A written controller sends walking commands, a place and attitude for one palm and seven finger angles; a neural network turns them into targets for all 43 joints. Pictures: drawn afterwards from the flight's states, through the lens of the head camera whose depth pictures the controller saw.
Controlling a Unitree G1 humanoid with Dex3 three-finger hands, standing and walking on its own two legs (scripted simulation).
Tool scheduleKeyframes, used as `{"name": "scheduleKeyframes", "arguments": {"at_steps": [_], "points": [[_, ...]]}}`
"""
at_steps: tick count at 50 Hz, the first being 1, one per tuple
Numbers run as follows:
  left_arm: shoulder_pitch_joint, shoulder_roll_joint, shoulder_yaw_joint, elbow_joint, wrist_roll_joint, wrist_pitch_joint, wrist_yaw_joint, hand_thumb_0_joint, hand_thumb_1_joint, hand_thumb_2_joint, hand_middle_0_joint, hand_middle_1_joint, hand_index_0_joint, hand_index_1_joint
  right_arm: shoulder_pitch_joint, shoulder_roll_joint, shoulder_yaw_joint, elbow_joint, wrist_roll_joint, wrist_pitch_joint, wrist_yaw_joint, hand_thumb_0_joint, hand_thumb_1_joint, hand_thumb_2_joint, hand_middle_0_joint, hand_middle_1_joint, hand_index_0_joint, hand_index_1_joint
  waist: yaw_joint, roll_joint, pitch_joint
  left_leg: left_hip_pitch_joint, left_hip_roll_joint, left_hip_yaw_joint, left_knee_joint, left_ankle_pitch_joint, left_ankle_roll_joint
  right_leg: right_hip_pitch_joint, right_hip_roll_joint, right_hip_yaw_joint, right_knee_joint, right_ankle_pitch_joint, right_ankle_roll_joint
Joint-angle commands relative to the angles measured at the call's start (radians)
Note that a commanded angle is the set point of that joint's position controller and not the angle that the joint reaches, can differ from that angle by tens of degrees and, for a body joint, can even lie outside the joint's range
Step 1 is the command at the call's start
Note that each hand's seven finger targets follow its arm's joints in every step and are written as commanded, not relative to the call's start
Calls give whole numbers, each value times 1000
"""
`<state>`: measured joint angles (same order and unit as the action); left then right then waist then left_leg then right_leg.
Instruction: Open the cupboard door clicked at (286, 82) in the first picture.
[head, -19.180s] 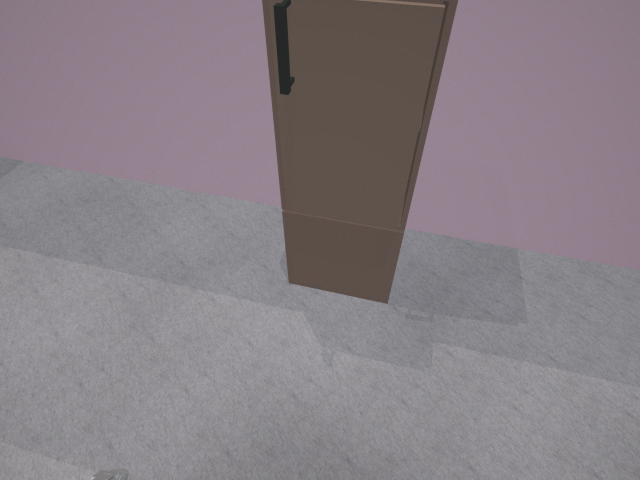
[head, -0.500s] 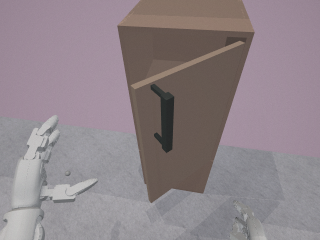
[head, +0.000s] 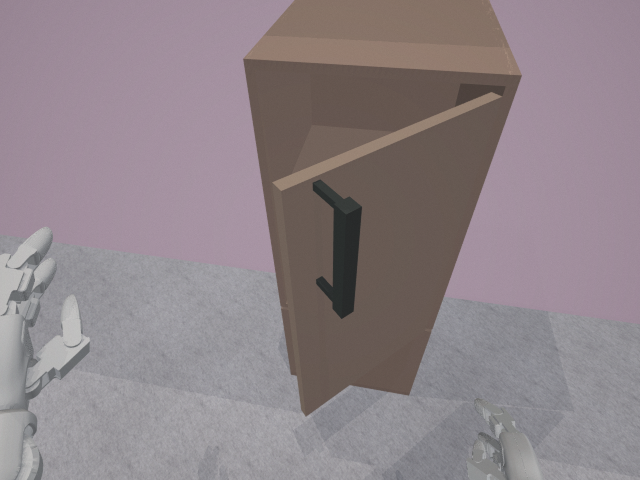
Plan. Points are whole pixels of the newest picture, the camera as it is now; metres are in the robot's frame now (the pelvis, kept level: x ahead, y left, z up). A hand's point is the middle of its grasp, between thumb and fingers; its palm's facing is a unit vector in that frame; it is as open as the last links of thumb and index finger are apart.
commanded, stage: draw the hand back to the body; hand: left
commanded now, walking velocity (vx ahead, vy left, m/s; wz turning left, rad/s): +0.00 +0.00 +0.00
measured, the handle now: (333, 254) +0.33 +0.04 +0.15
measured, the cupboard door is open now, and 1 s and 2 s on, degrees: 46 46 46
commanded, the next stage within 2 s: step back with the hand held close in 0.24 s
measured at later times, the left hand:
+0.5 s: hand (75, 337) +0.19 +0.27 +0.16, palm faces +0.45 -0.78 -0.44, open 7.4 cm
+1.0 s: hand (23, 418) +0.11 +0.27 +0.15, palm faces +0.43 -0.76 -0.48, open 7.4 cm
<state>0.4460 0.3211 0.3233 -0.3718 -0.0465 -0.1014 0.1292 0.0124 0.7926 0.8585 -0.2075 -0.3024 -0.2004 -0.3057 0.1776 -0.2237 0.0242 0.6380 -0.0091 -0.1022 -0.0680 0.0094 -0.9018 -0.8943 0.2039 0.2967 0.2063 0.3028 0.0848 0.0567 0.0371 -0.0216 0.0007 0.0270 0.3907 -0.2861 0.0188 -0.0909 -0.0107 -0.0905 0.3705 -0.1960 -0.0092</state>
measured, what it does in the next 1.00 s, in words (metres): shifts its weight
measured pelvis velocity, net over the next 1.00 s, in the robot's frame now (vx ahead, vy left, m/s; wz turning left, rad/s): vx -0.09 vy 0.01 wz -0.01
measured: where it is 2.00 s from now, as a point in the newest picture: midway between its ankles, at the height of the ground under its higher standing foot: outside the picture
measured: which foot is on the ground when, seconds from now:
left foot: down 0.00-1.00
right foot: down 0.00-1.00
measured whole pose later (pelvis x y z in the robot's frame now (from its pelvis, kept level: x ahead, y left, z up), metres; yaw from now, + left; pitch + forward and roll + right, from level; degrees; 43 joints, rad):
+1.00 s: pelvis -0.09 +0.01 -0.02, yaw +0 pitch +0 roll +0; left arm 0.54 0.40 0.43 -0.52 -0.01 -0.21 0.16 0.02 0.89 0.90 -0.22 -0.30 -0.21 -0.31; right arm 0.21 -0.22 0.01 0.55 0.00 -0.06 -0.08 0.01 -0.90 -0.89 0.21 0.30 0.21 0.30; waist 0.02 -0.01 0.04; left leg -0.38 -0.02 0.05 0.66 -0.29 0.05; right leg -0.43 -0.04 -0.07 0.58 -0.15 0.00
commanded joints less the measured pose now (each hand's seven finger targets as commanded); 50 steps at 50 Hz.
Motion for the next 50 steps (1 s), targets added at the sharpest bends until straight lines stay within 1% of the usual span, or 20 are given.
{"name": "scheduleKeyframes", "arguments": {"at_steps": [1, 6, 8, 12, 17, 18, 19, 20, 21, 23, 27, 30, 31, 34, 36, 38, 41, 44, 47, 50], "points": [[-100, 191, 103, -220, 4, -64, 16, 0, 900, 900, -200, -300, -200, -300, -120, -109, -43, -155, 2, -51, -9, 0, -900, -900, 200, 300, 200, 300, -14, 15, -74, -84, 21, -53, -56, 330, -14, 84, -2, 49, -29, 185, -21], [-88, 203, 123, -231, 5, -64, 19, 0, 900, 900, -200, -300, -200, -300, -120, -104, -40, -157, 1, -50, -8, 0, -900, -900, 200, 300, 200, 300, -10, 41, -82, -89, 21, -56, -56, 355, -22, 95, -2, 47, -22, 199, -24], [-73, 185, 115, -218, 1, -63, 17, 0, 900, 900, -200, -300, -200, -300, -120, -98, -40, -158, 1, -47, -7, 0, -900, -900, 200, 300, 200, 300, -9, 2, -85, -89, 23, -52, -56, 346, -18, 94, -1, 46, -24, 199, -20], [-91, 173, 101, -217, 1, -61, 12, 0, 900, 900, -200, -300, -200, -300, -127, -100, -39, -160, 4, -42, -6, 0, -900, -900, 200, 300, 200, 300, -14, 29, -60, -102, 22, -54, -64, 313, -18, 82, -2, 48, -31, 171, -21], [-97, 179, 104, -221, 1, -68, 14, 0, 900, 900, -200, -300, -200, -300, -127, -99, -41, -159, 4, -47, -8, 0, -900, -900, 200, 300, 200, 300, -14, 15, -73, -93, 20, -52, -63, 277, -13, 79, -2, 52, -39, 145, -20], [-155, 226, 140, -263, 0, -74, 22, 0, 900, 900, -200, -300, -200, -300, -128, -103, -41, -159, 5, -51, -11, 0, -900, -900, 200, 300, 200, 300, -13, 28, -102, -88, 18, -53, -60, 279, -12, 94, -3, 54, -36, 153, -20], [-199, 334, 258, -281, -9, -109, 20, 0, 900, 900, -200, -300, -200, -300, -98, -119, -38, -194, 18, -31, -9, 0, -900, -900, 200, 300, 200, 300, -62, -6, 22, -184, 37, -71, -37, 189, 13, -33, -51, 131, -84, 166, -14], [-76, 251, 202, -184, -7, -109, 5, 0, 900, 900, -200, -300, -200, -300, -93, -101, -42, -173, 13, -15, -9, 0, -900, -900, 200, 300, 200, 300, -62, -87, 1, -173, 36, -79, -14, 179, 17, -43, -72, 130, -91, 162, -14], [-54, 249, 197, -207, -2, -116, 0, 0, 900, 900, -200, -300, -200, -300, -101, -111, -48, -188, 14, -7, -6, 0, -900, -900, 200, 300, 200, 300, -61, -44, -10, -175, 33, -75, -5, 200, 16, -46, -81, 128, -82, 192, -19], [38, 204, 157, -216, -1, -119, -5, 0, 900, 900, -200, -300, -200, -300, -97, -117, -53, -195, 8, 4, -5, 0, -900, -900, 200, 300, 200, 300, -67, -6, -91, -167, 43, -71, 19, 270, 12, -25, -94, 121, -40, 258, -19], [107, 233, 184, -280, -2, -119, 9, 0, 900, 900, -200, -300, -200, -300, -88, -124, -67, -212, 13, 20, -12, 0, -900, -900, 200, 300, 200, 300, -68, -16, -201, -181, 64, -79, 49, 398, 0, 21, -102, 107, 49, 393, -17], [124, 256, 211, -314, -3, -121, 18, 0, 900, 900, -200, -300, -200, -300, -89, -119, -78, -230, 20, 29, -17, 0, -900, -900, 200, 300, 200, 300, -72, -50, -221, -200, 67, -79, 79, 400, -2, -9, -113, 121, 81, 427, -17], [126, 273, 228, -322, -3, -122, 24, 0, 900, 900, -200, -300, -200, -300, -96, -119, -80, -223, 20, 31, -22, 0, -900, -900, 200, 300, 200, 300, -70, -26, -228, -211, 67, -88, 80, 408, -5, -3, -121, 121, 94, 432, -25], [131, 268, 231, -329, -1, -126, 32, 0, 900, 900, -200, -300, -200, -300, -91, -118, -82, -235, 21, 30, -26, 0, -900, -900, 200, 300, 200, 300, -71, -36, -197, -266, 82, -112, 60, 319, 3, -47, -105, 125, 112, 306, -15], [129, 287, 251, -348, 3, -133, 38, 0, 900, 900, -200, -300, -200, -300, -98, -124, -85, -235, 19, 26, -30, 0, -900, -900, 200, 300, 200, 300, -66, 4, -187, -314, 92, -126, 36, 265, 14, -45, -95, 127, 129, 254, -10], [122, 268, 237, -348, 8, -138, 39, 0, 900, 900, -200, -300, -200, -300, -88, -124, -82, -241, 17, 19, -30, 0, -900, -900, 200, 300, 200, 300, -68, 10, -160, -387, 110, -142, 9, 175, 27, -39, -81, 126, 160, 177, -1], [107, 264, 237, -340, 18, -146, 43, 0, 900, 900, -200, -300, -200, -300, -84, -132, -84, -242, 17, 8, -30, 0, -900, -900, 200, 300, 200, 300, -69, 23, -126, -486, 117, -149, -12, -10, 46, -33, -77, 142, 180, 83, 2], [75, 249, 226, -335, 29, -156, 46, 0, 900, 900, -200, -300, -200, -300, -62, -136, -82, -250, 16, -4, -27, 0, -900, -900, 200, 300, 200, 300, -81, -14, -88, -585, 114, -152, -3, -209, 60, -42, -87, 175, 181, -19, -1], [44, 261, 230, -347, 34, -168, 52, 0, 900, 900, -200, -300, -200, -300, -47, -134, -80, -246, 14, -14, -28, 0, -900, -900, 200, 300, 200, 300, -87, -63, -76, -554, 82, -143, 68, -273, 52, -132, -119, 222, 97, -148, -19], [42, 264, 230, -367, 29, -184, 61, 0, 900, 900, -200, -300, -200, -300, -36, -130, -78, -230, 12, -25, -24, 0, -900, -900, 200, 300, 200, 300, -91, -99, -100, -425, 43, -113, 201, -235, 31, -278, -174, 260, 5, -263, -51]]}}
